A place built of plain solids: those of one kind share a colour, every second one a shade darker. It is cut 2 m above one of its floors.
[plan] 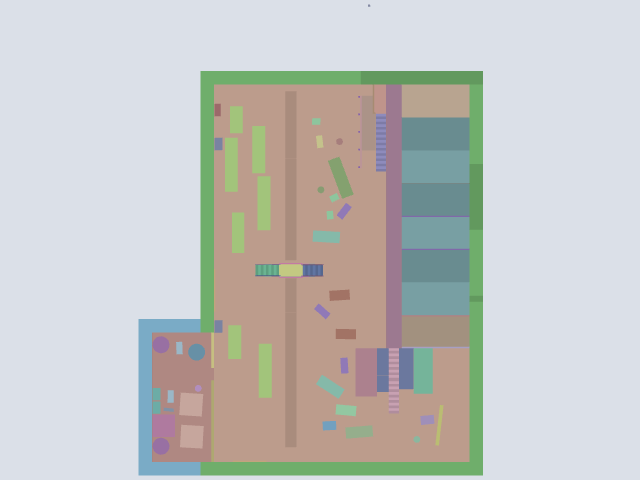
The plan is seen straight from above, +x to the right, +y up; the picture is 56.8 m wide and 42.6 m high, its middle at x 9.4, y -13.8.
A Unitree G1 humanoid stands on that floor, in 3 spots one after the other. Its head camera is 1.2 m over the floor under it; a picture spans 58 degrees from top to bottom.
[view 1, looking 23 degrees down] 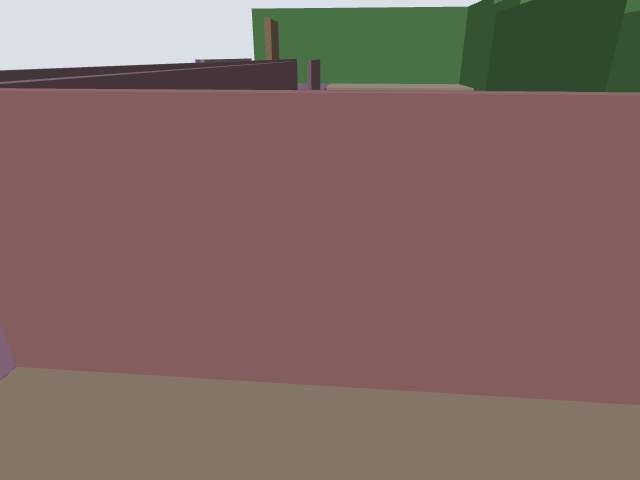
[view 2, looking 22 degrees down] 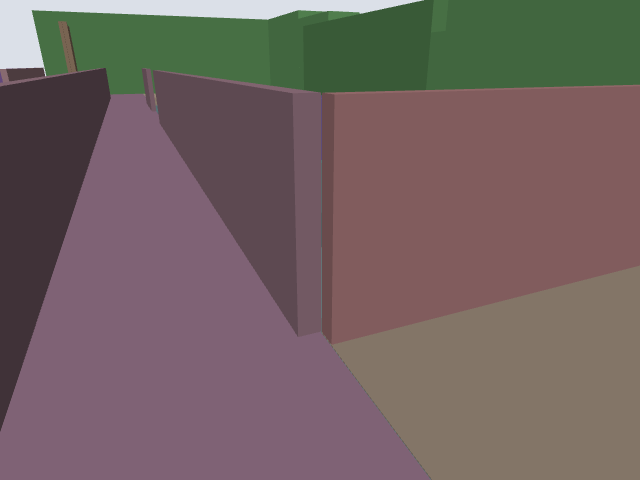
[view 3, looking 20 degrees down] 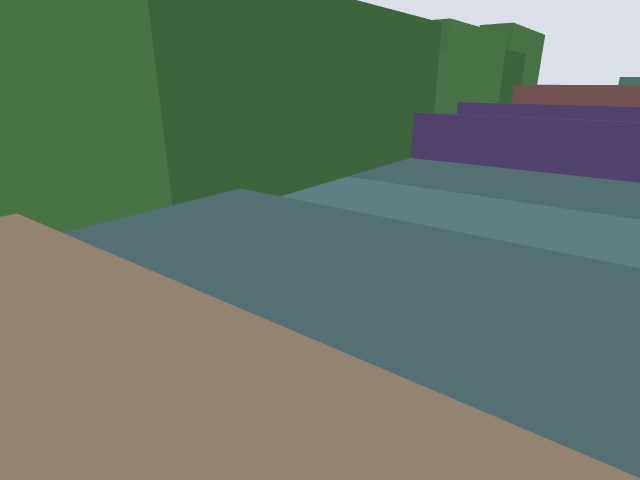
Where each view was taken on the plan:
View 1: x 18.06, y -21.94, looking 95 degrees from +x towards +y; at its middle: rail_binz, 1.47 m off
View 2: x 15.96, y -22.11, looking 67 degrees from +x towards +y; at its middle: rail_walk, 1.92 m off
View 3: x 17.86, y -1.46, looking -53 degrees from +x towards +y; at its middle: floor_bin_timber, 4.39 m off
